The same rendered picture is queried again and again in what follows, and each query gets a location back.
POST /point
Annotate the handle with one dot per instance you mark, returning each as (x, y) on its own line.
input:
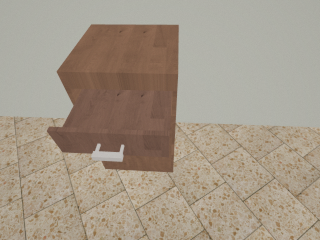
(106, 155)

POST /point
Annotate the cabinet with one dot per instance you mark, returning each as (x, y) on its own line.
(142, 57)

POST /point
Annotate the drawer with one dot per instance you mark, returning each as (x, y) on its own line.
(138, 119)

